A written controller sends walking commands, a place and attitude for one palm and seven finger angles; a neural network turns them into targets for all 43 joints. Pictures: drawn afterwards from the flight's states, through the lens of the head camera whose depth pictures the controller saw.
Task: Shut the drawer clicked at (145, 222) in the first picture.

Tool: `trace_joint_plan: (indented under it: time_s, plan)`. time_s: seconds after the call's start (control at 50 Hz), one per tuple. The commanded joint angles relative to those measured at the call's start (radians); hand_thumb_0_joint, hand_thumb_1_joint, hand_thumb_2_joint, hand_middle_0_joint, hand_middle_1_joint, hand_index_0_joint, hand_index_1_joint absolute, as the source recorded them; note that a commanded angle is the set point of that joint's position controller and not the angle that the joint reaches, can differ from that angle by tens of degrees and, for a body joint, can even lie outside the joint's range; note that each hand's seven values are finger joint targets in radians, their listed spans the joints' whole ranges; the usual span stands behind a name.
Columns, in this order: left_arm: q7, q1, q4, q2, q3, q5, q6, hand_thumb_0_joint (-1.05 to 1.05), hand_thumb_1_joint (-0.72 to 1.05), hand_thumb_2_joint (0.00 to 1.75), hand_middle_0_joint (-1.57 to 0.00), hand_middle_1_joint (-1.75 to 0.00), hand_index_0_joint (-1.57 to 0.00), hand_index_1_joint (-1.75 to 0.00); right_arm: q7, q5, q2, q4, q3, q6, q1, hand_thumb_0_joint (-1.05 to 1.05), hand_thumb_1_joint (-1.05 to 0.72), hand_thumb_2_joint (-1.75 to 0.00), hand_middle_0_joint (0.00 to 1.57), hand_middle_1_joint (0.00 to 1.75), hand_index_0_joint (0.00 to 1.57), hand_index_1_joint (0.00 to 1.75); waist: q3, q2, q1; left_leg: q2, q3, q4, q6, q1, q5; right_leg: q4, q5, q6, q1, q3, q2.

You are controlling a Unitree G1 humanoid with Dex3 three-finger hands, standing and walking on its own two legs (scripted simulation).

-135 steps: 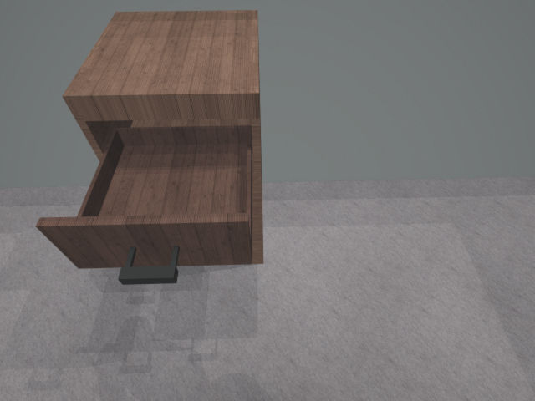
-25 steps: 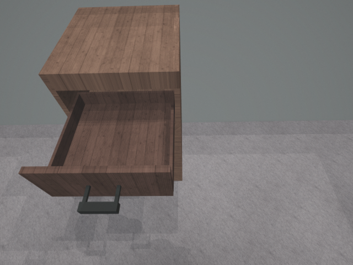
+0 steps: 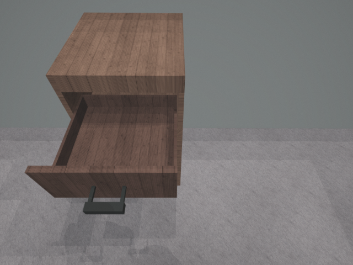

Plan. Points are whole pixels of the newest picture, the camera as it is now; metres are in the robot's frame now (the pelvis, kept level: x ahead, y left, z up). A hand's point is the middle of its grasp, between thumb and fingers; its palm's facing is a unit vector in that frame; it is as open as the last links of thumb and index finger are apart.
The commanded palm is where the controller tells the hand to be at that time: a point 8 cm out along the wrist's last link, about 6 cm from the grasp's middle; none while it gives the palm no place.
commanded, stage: come to a stop and stand still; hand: left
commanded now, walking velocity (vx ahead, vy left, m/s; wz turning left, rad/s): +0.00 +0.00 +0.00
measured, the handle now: (106, 199) +0.29 +0.21 -0.11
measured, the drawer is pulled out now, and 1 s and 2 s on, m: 0.30 0.30 0.29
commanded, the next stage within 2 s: look again from close up in 0.26 s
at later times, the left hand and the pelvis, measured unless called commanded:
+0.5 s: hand out of the picture -0.01 +0.18 -0.18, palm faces +0.02 -0.98 -0.19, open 7.4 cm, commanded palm none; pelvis +0.01 +0.02 -0.01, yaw +0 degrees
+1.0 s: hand out of the picture +0.07 +0.21 -0.15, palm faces +0.12 -0.97 -0.20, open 7.4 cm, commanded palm +0.10 +0.26 -0.07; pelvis +0.01 +0.03 -0.01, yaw +0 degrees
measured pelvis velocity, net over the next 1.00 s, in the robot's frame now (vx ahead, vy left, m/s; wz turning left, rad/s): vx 0.01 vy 0.03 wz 0.00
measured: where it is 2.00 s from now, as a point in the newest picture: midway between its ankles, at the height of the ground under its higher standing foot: outside the picture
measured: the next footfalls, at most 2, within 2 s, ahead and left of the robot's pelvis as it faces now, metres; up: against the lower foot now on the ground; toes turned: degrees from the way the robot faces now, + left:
none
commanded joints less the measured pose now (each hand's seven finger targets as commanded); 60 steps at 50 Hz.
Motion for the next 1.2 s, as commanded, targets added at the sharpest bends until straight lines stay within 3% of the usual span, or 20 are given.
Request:
trace_joint_plan:
  time_s: [0.0, 0.32, 0.34, 0.36, 0.38, 0.46, 0.48, 0.56, 0.68, 0.9, 0.92, 0.94, 0.96, 0.98, 1.0, 1.02, 1.08, 1.12, 1.16, 1.18]
  plan:
    - [0.011, 0.088, -0.017, 0.071, 0.007, 0.000, -0.013, 0.00, 0.90, 0.90, -0.20, -0.30, -0.20, -0.30, -0.007, 0.001, -0.068, -0.019, -0.012, -0.025, 0.076, 0.00, -0.90, -0.90, 0.20, 0.30, 0.20, 0.30, 0.023, 0.041, 0.016, 0.086, -0.091, -0.095, 0.051, -0.054, 0.094, -0.067, 0.066, -0.034, 0.028, 0.100, -0.094]
    - [0.014, 0.098, -0.019, 0.062, 0.000, 0.006, -0.018, 0.00, 0.90, 0.90, -0.20, -0.30, -0.20, -0.30, -0.007, 0.003, -0.078, -0.045, -0.015, -0.027, 0.010, 0.00, -0.90, -0.90, 0.20, 0.30, 0.20, 0.30, 0.036, 0.007, 0.006, 0.093, -0.092, -0.097, 0.057, -0.024, 0.136, -0.069, 0.108, -0.013, -0.006, 0.108, -0.100]
    - [0.039, 0.136, 0.017, 0.131, -0.001, 0.017, -0.042, 0.00, 0.90, 0.90, -0.20, -0.30, -0.20, -0.30, 0.014, 0.004, -0.171, -0.114, -0.033, -0.035, -0.177, 0.00, -0.90, -0.90, 0.20, 0.30, 0.20, 0.30, -0.023, -0.006, 0.067, 0.111, -0.028, 0.106, 0.017, -0.082, 0.152, -0.039, 0.312, 0.003, 0.038, 0.102, -0.142]
    - [0.029, 0.088, -0.035, 0.156, 0.006, 0.009, -0.047, 0.00, 0.90, 0.90, -0.20, -0.30, -0.20, -0.30, 0.019, -0.010, -0.130, -0.149, -0.033, -0.026, -0.111, 0.00, -0.90, -0.90, 0.20, 0.30, 0.20, 0.30, -0.125, 0.037, 0.004, 0.037, -0.053, 0.076, 0.012, -0.073, -0.065, -0.038, 0.080, -0.020, 0.049, 0.178, -0.166]
    - [0.018, 0.037, -0.057, 0.174, 0.006, 0.006, -0.050, 0.00, 0.90, 0.90, -0.20, -0.30, -0.20, -0.30, 0.025, -0.021, -0.133, -0.137, -0.029, -0.020, -0.103, 0.00, -0.90, -0.90, 0.20, 0.30, 0.20, 0.30, -0.140, 0.029, 0.000, 0.034, -0.054, 0.066, 0.023, -0.059, -0.061, -0.020, -0.039, -0.034, 0.016, 0.171, -0.143]
    - [0.009, 0.017, -0.068, 0.126, -0.009, 0.009, -0.042, 0.00, 0.90, 0.90, -0.20, -0.30, -0.20, -0.30, 0.023, -0.012, -0.147, -0.144, -0.024, -0.033, -0.084, 0.00, -0.90, -0.90, 0.20, 0.30, 0.20, 0.30, -0.024, -0.017, -0.002, 0.077, -0.098, 0.026, 0.048, -0.109, 0.070, 0.019, 0.025, -0.020, -0.038, 0.119, -0.100]
    - [0.006, 0.019, -0.067, 0.129, -0.011, 0.008, -0.038, 0.00, 0.90, 0.90, -0.20, -0.30, -0.20, -0.30, 0.021, -0.013, -0.154, -0.141, -0.024, -0.036, -0.085, 0.00, -0.90, -0.90, 0.20, 0.30, 0.20, 0.30, -0.028, 0.015, 0.002, 0.082, -0.103, 0.015, 0.051, -0.102, 0.102, 0.029, 0.048, -0.020, -0.034, 0.118, -0.096]
    - [0.007, 0.017, -0.078, 0.142, -0.012, 0.006, -0.029, 0.00, 0.90, 0.90, -0.20, -0.30, -0.20, -0.30, 0.018, -0.011, -0.184, -0.143, -0.021, -0.037, -0.105, 0.00, -0.90, -0.90, 0.20, 0.30, 0.20, 0.30, 0.008, -0.011, 0.010, 0.083, -0.097, 0.001, 0.050, -0.100, 0.150, 0.037, 0.097, -0.016, -0.013, 0.106, -0.097]
    - [0.004, -0.001, -0.102, 0.163, -0.009, 0.007, -0.019, 0.00, 0.90, 0.90, -0.20, -0.30, -0.20, -0.30, 0.018, -0.013, -0.200, -0.136, -0.017, -0.041, -0.125, 0.00, -0.90, -0.90, 0.20, 0.30, 0.20, 0.30, 0.021, 0.036, 0.018, 0.083, -0.097, -0.041, 0.050, -0.091, 0.166, 0.025, 0.081, -0.014, 0.002, 0.099, -0.095]
    - [0.002, -0.013, -0.112, 0.176, -0.006, 0.006, -0.015, 0.00, 0.90, 0.90, -0.20, -0.30, -0.20, -0.30, 0.021, -0.010, -0.212, -0.104, -0.014, -0.040, -0.121, 0.00, -0.90, -0.90, 0.20, 0.30, 0.20, 0.30, -0.016, 0.002, 0.018, 0.085, -0.089, -0.060, 0.046, -0.052, 0.156, 0.002, 0.085, -0.008, 0.040, 0.094, -0.102]
    - [0.040, 0.067, -0.058, 0.195, 0.001, 0.013, -0.032, 0.00, 0.90, 0.90, -0.20, -0.30, -0.20, -0.30, 0.022, -0.001, -0.234, -0.168, -0.027, -0.038, -0.229, 0.00, -0.90, -0.90, 0.20, 0.30, 0.20, 0.30, 0.011, -0.113, 0.059, 0.113, -0.046, 0.143, 0.021, -0.111, 0.296, 0.022, 0.496, 0.015, 0.023, 0.119, -0.158]
    - [0.030, -0.732, -1.573, 0.470, 0.227, -0.164, -0.244, 0.00, 0.90, 0.90, -0.22, -0.32, -0.22, -0.32, -0.010, 0.042, -0.374, -0.498, -0.067, -0.190, -0.225, 0.00, -0.90, -0.90, 0.20, 0.30, 0.20, 0.30, -0.520, 0.077, -0.053, -0.009, -0.085, 0.023, 0.016, 0.091, 0.388, 0.088, 0.376, -0.008, 0.121, 0.049, -0.053]
    - [0.049, -0.178, -1.284, 0.365, 0.170, -0.081, -0.198, 0.00, 0.90, 0.90, -0.24, -0.34, -0.24, -0.34, -0.044, 0.018, -0.294, -0.460, -0.049, -0.279, -0.294, 0.00, -0.90, -0.90, 0.20, 0.30, 0.20, 0.30, -0.483, 0.247, 0.043, 0.027, -0.065, 0.029, 0.005, 0.155, 0.518, 0.130, 0.145, -0.028, 0.072, 0.026, -0.014]
    - [0.068, 0.105, -1.128, 0.110, 0.018, -0.136, -0.078, 0.00, 0.90, 0.90, -0.26, -0.37, -0.26, -0.37, -0.030, 0.027, -0.260, -0.445, -0.048, -0.314, -0.316, 0.00, -0.90, -0.90, 0.20, 0.30, 0.20, 0.30, -0.319, 0.232, 0.008, 0.027, -0.075, 0.016, -0.047, 0.031, 0.477, 0.139, -0.009, -0.005, -0.055, -0.048, -0.021]
    - [0.058, 0.015, -1.103, 0.078, 0.023, -0.149, -0.084, 0.00, 0.90, 0.90, -0.28, -0.39, -0.28, -0.39, -0.019, 0.027, -0.275, -0.414, -0.054, -0.322, -0.260, 0.00, -0.90, -0.90, 0.20, 0.30, 0.20, 0.30, -0.162, 0.107, -0.033, 0.022, -0.084, 0.051, -0.034, -0.056, 0.350, 0.134, -0.031, 0.013, -0.136, -0.061, -0.020]
    - [0.038, -0.021, -1.116, 0.103, 0.056, -0.157, -0.139, 0.00, 0.90, 0.90, -0.30, -0.41, -0.30, -0.41, -0.007, 0.016, -0.296, -0.469, -0.071, -0.337, -0.280, 0.00, -0.90, -0.90, 0.20, 0.30, 0.20, 0.30, -0.061, 0.053, -0.035, 0.006, -0.103, 0.093, -0.024, -0.160, 0.208, 0.131, -0.053, 0.012, -0.200, -0.079, -0.017]
    - [-0.078, 0.287, -0.984, 0.057, 0.099, -0.193, -0.342, 0.00, 0.90, 0.90, -0.36, -0.47, -0.36, -0.47, 0.027, 0.000, -0.295, -0.580, -0.094, -0.360, -0.321, 0.00, -0.90, -0.90, 0.20, 0.30, 0.20, 0.30, -0.137, -0.116, 0.037, -0.023, -0.075, 0.238, -0.008, -0.366, 0.007, 0.243, -0.143, 0.001, -0.286, -0.103, -0.005]
    - [-0.185, 0.339, -0.969, 0.014, 0.084, -0.224, -0.507, 0.00, 0.90, 0.90, -0.40, -0.52, -0.40, -0.52, 0.050, -0.002, -0.283, -0.632, -0.104, -0.364, -0.344, 0.00, -0.90, -0.90, 0.20, 0.30, 0.20, 0.30, -0.180, -0.202, 0.059, -0.033, -0.053, 0.361, -0.012, -0.516, -0.053, 0.365, -0.188, 0.001, -0.381, -0.087, -0.005]
    - [-0.278, 0.283, -1.069, 0.049, 0.088, -0.243, -0.670, 0.00, 0.90, 0.90, -0.44, -0.56, -0.44, -0.56, 0.069, 0.000, -0.287, -0.690, -0.112, -0.381, -0.363, 0.00, -0.90, -0.90, 0.20, 0.30, 0.20, 0.30, -0.251, -0.127, 0.060, -0.044, -0.041, 0.476, -0.006, -0.626, -0.110, 0.460, -0.230, -0.003, -0.451, -0.043, -0.012]
    - [-0.314, 0.228, -1.112, 0.102, 0.115, -0.242, -0.740, 0.00, 0.90, 0.90, -0.46, -0.58, -0.46, -0.58, 0.078, 0.003, -0.284, -0.698, -0.115, -0.388, -0.355, 0.00, -0.90, -0.90, 0.20, 0.30, 0.20, 0.30, -0.279, -0.031, 0.057, -0.045, -0.042, 0.527, -0.006, -0.649, -0.120, 0.506, -0.239, -0.010, -0.492, -0.017, -0.015]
